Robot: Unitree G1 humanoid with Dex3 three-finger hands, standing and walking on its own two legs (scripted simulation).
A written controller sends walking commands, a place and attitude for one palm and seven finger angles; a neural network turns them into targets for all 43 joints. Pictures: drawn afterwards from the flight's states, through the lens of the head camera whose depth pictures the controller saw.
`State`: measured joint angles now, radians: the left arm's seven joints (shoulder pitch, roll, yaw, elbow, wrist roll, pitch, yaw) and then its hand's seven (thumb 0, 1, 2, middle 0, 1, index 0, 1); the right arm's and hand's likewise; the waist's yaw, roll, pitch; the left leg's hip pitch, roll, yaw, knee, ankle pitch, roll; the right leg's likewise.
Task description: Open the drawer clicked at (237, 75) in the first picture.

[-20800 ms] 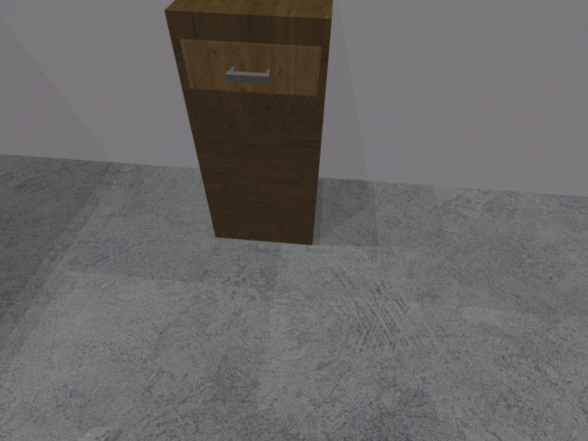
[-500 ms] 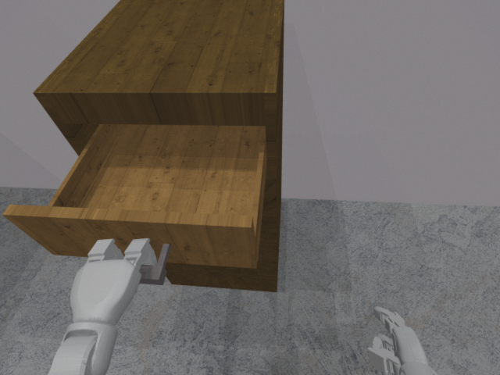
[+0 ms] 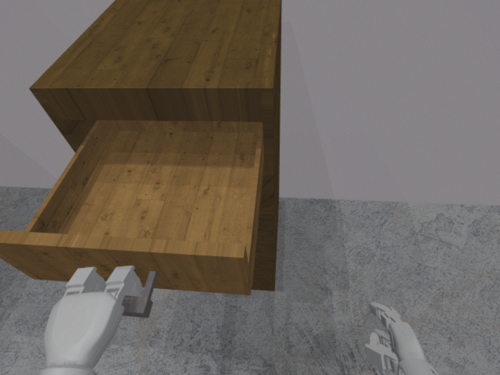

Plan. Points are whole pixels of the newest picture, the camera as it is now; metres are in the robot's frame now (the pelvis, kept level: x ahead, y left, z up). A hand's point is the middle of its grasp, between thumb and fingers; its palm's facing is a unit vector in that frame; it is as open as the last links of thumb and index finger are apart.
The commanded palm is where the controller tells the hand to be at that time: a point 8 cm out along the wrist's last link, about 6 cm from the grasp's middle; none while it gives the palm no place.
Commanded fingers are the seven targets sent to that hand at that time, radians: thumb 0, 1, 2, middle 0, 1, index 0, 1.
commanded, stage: pull the drawer open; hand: left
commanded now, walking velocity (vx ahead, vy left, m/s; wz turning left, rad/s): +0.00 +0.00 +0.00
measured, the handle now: (114, 290) +0.22 +0.24 +0.04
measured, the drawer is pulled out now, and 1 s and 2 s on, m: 0.27 0.30 0.29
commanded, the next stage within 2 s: open the thumb to release the handle in 0.44 s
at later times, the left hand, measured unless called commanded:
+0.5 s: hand (100, 352) +0.14 +0.23 +0.02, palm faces -0.05 -0.08 -1.00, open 5.7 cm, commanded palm +0.09 +0.24 +0.08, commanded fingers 0.00 0.90 0.90 -0.40 -1.35 -0.40 -1.35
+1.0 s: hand (98, 348) +0.14 +0.23 +0.03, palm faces -0.02 -0.06 -1.00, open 11.4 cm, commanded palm +0.11 +0.24 +0.08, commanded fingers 0.00 -0.50 0.30 -0.30 -1.20 -0.30 -1.20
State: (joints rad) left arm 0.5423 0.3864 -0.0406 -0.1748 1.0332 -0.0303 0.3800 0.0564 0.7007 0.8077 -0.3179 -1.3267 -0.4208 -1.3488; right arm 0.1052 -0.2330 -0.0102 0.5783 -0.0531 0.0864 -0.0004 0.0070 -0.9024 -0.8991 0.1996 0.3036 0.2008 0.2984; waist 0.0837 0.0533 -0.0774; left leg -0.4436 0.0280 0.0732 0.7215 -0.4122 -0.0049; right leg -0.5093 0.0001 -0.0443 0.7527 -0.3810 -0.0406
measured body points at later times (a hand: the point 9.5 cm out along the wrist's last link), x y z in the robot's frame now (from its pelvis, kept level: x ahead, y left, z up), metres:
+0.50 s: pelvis +0.00 +0.00 -0.01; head +0.04 -0.03 +0.44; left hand +0.14 +0.23 +0.07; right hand +0.21 -0.22 -0.11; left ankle -0.03 +0.12 -0.71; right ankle +0.00 -0.09 -0.71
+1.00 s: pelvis -0.01 -0.01 -0.01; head +0.03 -0.05 +0.44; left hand +0.14 +0.23 +0.08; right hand +0.21 -0.22 -0.11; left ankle -0.03 +0.12 -0.71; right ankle +0.00 -0.09 -0.71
